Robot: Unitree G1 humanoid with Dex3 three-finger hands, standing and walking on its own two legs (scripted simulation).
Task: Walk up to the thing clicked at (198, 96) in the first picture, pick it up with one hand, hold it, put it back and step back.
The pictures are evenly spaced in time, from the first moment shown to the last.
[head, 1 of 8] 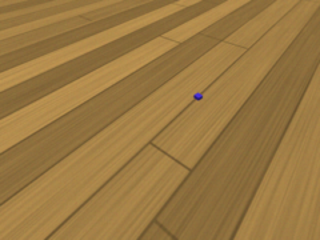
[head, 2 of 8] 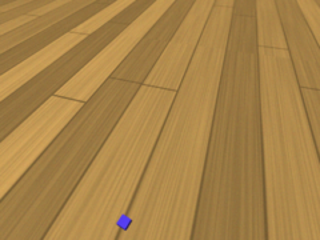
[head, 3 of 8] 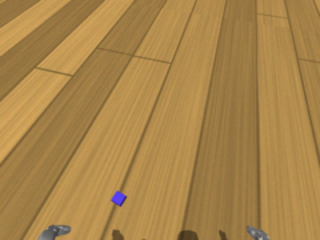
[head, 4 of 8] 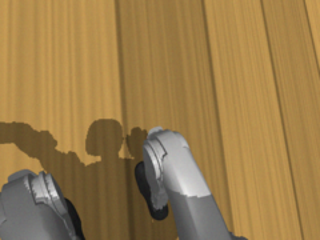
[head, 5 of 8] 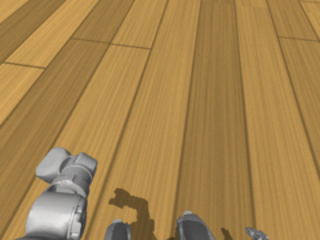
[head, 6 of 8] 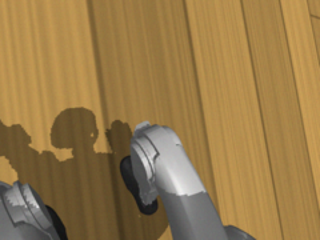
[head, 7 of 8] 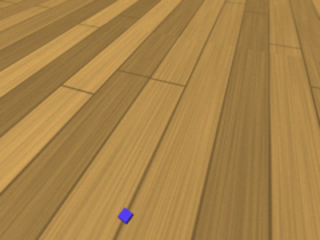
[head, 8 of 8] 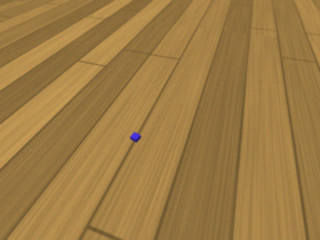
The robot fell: no
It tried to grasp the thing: yes
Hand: left
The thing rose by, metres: 0.67
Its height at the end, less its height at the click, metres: +0.00
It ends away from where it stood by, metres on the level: 0.03
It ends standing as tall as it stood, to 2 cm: yes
